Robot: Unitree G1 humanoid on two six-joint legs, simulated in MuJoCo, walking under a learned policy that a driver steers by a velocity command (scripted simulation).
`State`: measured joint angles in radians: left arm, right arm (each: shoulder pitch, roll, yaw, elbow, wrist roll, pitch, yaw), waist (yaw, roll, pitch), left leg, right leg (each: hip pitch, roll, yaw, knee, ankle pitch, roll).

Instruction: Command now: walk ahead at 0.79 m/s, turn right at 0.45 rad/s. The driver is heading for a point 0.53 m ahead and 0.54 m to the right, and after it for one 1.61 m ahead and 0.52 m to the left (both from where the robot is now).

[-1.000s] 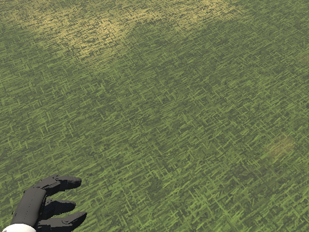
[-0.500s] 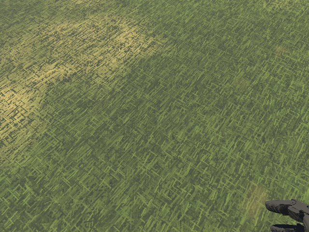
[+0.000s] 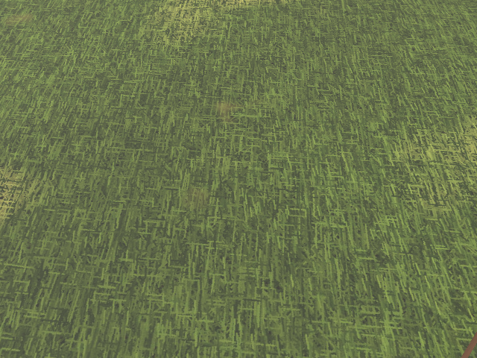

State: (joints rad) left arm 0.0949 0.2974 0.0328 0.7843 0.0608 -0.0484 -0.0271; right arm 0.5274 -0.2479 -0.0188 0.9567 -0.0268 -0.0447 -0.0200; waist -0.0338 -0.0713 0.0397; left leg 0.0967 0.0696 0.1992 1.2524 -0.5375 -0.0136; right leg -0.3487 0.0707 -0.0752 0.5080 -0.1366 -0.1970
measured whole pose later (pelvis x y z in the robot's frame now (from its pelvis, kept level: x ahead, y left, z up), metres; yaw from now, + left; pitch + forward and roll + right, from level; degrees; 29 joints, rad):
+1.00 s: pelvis +0.32 +0.00 +0.01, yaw +21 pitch +1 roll +1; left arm 0.17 0.25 0.03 0.80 0.03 0.00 0.06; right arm 0.17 -0.34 -0.11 0.80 -0.02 0.10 0.06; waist -0.01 0.06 0.05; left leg -0.54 0.00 -0.01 1.09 -0.36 -0.07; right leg -0.19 -0.02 -0.12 0.39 -0.22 -0.04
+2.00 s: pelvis +0.74 +0.40 -0.01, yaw +14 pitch -1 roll -1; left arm 0.45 0.30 0.06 0.95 0.01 -0.03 0.00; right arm 0.05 -0.21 0.04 0.67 -0.07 -0.08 0.01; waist 0.05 0.00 0.02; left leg -0.62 0.11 -0.14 1.27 -0.31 -0.05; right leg -0.17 0.24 0.02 0.49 -0.30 -0.21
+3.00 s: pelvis +1.58 +0.42 +0.00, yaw -8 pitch +0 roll -1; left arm 0.35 0.26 0.03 0.88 -0.01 -0.11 0.02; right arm 0.18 -0.28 -0.04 0.77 -0.02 -0.03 0.05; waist 0.02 0.04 0.11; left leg -0.67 0.01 0.12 0.68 0.10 0.05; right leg 0.05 0.06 -0.24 0.37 -0.39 -0.07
